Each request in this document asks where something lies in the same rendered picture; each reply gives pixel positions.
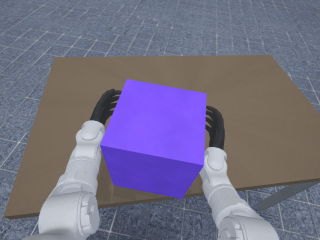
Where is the right robot forearm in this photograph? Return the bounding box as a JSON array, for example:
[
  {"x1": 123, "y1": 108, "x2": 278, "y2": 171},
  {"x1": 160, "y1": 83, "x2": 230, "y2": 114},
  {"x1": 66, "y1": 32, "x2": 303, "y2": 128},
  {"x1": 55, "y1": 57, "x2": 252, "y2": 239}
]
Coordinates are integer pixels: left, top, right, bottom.
[{"x1": 199, "y1": 147, "x2": 279, "y2": 239}]

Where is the table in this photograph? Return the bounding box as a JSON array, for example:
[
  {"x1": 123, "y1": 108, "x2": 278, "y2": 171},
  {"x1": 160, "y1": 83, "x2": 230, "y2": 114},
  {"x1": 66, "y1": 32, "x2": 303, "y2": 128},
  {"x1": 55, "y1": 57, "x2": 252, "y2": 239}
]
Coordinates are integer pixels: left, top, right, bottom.
[{"x1": 3, "y1": 55, "x2": 320, "y2": 220}]

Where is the right robot hand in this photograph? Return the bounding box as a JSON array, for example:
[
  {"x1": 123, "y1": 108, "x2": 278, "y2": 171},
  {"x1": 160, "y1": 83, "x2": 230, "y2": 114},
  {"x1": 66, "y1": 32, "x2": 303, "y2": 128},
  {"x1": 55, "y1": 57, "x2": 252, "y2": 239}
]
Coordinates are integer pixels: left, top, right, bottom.
[{"x1": 205, "y1": 106, "x2": 225, "y2": 150}]

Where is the left robot hand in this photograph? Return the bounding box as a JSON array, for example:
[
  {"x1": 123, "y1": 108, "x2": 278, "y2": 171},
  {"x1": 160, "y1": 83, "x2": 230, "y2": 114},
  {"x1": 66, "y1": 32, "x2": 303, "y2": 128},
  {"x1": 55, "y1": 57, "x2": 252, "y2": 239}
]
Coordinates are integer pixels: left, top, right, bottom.
[{"x1": 90, "y1": 88, "x2": 122, "y2": 125}]

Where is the carton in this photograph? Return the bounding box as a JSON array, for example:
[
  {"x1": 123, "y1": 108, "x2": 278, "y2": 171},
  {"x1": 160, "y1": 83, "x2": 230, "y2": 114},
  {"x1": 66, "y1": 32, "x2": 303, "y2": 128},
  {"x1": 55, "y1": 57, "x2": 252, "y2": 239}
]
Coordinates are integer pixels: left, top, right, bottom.
[{"x1": 100, "y1": 79, "x2": 207, "y2": 199}]

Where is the right robot upper arm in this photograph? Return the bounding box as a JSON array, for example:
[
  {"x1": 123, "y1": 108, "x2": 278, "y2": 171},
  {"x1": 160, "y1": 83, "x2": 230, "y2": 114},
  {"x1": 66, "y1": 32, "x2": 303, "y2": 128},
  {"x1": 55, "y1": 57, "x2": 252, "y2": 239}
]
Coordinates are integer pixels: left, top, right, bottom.
[{"x1": 218, "y1": 214, "x2": 279, "y2": 240}]

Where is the left robot upper arm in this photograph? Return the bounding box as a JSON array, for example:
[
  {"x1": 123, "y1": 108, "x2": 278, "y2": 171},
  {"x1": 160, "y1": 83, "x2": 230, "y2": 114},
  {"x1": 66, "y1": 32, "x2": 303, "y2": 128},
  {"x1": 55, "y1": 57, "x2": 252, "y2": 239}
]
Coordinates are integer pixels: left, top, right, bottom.
[{"x1": 21, "y1": 190, "x2": 100, "y2": 240}]

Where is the left robot forearm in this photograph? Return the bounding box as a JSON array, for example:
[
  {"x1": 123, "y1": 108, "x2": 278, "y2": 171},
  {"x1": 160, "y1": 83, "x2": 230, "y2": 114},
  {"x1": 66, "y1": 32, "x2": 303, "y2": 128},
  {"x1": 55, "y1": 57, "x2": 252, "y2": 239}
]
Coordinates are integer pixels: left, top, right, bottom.
[{"x1": 38, "y1": 120, "x2": 105, "y2": 233}]

